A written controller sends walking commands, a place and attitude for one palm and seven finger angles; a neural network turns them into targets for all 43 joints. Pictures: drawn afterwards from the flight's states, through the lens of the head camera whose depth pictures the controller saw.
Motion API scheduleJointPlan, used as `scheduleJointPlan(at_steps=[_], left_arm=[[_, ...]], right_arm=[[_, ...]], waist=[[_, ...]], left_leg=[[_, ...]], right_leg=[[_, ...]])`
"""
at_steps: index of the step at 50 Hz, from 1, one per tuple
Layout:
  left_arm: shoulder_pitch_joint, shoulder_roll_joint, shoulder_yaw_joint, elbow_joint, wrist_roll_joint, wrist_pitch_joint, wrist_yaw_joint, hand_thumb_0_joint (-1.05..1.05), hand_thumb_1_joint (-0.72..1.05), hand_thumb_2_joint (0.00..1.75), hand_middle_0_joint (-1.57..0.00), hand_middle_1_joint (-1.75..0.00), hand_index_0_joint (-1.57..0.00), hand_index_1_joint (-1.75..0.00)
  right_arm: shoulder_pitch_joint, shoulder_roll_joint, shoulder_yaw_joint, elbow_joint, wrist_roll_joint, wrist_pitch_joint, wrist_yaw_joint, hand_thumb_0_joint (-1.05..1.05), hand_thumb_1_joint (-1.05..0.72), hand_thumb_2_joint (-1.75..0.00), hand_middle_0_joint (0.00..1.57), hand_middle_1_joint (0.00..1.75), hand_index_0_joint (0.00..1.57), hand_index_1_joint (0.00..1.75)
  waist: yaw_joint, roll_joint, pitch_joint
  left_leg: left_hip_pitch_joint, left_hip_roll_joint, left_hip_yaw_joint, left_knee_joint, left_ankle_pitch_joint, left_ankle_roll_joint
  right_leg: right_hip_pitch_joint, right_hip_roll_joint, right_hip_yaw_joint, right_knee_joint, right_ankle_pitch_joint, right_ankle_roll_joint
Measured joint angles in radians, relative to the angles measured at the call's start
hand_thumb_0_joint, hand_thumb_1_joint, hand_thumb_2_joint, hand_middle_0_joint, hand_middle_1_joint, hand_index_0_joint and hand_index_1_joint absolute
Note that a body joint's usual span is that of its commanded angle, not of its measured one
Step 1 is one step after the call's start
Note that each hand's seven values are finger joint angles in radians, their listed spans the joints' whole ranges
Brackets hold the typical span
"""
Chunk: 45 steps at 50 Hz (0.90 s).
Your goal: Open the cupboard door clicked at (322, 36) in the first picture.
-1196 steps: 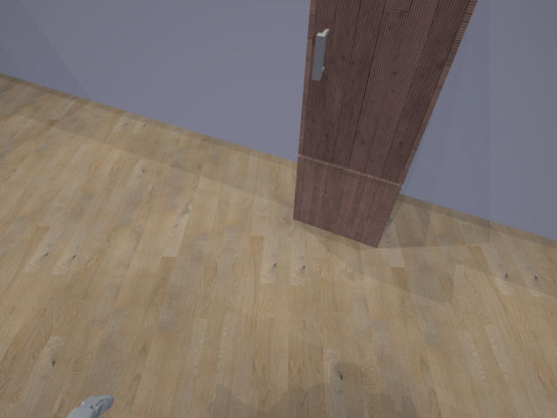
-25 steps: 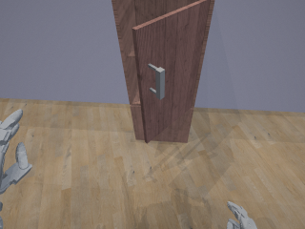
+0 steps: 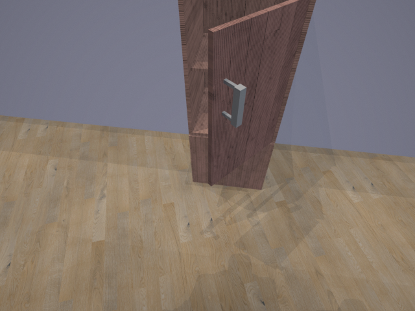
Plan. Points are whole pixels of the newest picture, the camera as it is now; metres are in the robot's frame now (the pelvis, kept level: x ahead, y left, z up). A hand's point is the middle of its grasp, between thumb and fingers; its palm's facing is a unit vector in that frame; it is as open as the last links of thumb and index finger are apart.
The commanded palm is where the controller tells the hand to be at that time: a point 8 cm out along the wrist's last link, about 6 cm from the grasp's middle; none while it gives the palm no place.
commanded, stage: let the arm hang, fingers relaxed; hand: left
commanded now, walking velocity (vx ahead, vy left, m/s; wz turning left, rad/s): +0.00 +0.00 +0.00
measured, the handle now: (232, 103) +0.62 -0.03 +0.05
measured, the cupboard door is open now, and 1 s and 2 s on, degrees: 49 49 49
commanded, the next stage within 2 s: look to check the result in 0.56 s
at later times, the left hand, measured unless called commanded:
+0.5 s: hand out of the picture +0.00 +0.17 -0.17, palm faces +0.01 -0.98 -0.18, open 7.4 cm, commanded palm none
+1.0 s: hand out of the picture +0.02 +0.17 -0.17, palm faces +0.01 -0.98 -0.21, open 7.4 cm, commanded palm none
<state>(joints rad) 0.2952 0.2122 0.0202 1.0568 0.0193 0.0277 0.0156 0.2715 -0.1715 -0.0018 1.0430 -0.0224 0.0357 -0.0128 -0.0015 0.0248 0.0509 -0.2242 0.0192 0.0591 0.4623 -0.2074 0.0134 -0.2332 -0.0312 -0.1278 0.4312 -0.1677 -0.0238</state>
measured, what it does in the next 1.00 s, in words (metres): stands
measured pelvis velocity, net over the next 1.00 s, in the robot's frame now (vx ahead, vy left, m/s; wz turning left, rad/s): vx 0.02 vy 0.00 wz -0.02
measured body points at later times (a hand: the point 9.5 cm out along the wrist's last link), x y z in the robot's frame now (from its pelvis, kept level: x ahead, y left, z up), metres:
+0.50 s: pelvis +0.00 +0.01 +0.00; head +0.01 +0.00 +0.45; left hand +0.00 +0.22 -0.16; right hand -0.03 -0.20 -0.17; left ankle +0.03 +0.11 -0.74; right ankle +0.04 -0.11 -0.74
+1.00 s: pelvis +0.02 +0.00 +0.00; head +0.03 -0.01 +0.45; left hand +0.02 +0.22 -0.15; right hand +0.00 -0.22 -0.16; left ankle +0.03 +0.11 -0.74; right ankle +0.04 -0.11 -0.74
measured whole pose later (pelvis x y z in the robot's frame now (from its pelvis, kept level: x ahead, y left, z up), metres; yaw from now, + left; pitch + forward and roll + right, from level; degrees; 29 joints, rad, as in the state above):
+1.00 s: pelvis +0.02 +0.00 +0.00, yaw -1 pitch -2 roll +0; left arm 0.26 0.14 0.02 1.15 0.02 -0.01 0.03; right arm 0.27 -0.14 -0.01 1.14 -0.02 0.01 -0.03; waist -0.01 0.02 0.05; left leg -0.17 0.02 0.08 0.40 -0.20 0.01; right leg -0.21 -0.03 -0.10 0.41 -0.18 -0.02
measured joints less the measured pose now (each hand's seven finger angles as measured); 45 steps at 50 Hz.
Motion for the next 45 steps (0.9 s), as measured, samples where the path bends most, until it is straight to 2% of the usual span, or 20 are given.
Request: scheduleJointPlan(at_steps=[7,24,34,45], left_arm=[[0.006,-0.009,0.003,0.065,0.001,-0.005,0.004,0.0,0.91,0.9,-0.2,-0.3,-0.2,-0.3],[-0.024,-0.087,-0.005,0.085,0.0,-0.022,0.009,0.01,0.9,0.9,-0.2,-0.3,-0.2,-0.3],[-0.026,-0.083,-0.002,0.09,-0.002,-0.029,0.015,0.01,0.91,0.9,-0.2,-0.3,-0.2,-0.3],[-0.031,-0.077,-0.002,0.09,-0.002,-0.032,0.015,0.01,0.9,0.9,-0.2,-0.3,-0.2,-0.3]], right_arm=[[0.024,0.009,-0.005,0.049,-0.001,-0.009,-0.001,0.0,-0.91,-0.9,0.2,0.3,0.2,0.3],[0.057,0.04,-0.007,0.095,0.003,-0.023,-0.012,0.0,-0.91,-0.9,0.2,0.3,0.2,0.3],[0.034,0.053,-0.004,0.091,0.005,-0.03,-0.015,0.0,-0.91,-0.9,0.2,0.3,0.2,0.3],[0.005,0.041,-0.006,0.092,0.006,-0.029,-0.014,0.0,-0.91,-0.9,0.2,0.3,0.2,0.3]], waist=[[0.001,0.013,-0.015],[-0.011,-0.012,-0.019],[-0.011,-0.01,-0.013],[-0.009,-0.004,-0.006]], left_leg=[[0.003,-0.013,0.014,-0.026,0.018,0.012],[0.014,-0.022,0.027,-0.042,0.017,0.014],[0.032,-0.015,0.024,-0.048,0.009,0.006],[0.047,-0.007,0.021,-0.057,0.005,-0.003]], right_leg=[[-0.01,-0.01,0.016,-0.006,0.01,0.008],[-0.018,-0.018,0.032,0.007,0.002,0.016],[0.0,-0.011,0.03,0.003,-0.009,0.01],[0.016,-0.001,0.027,-0.008,-0.013,0.004]])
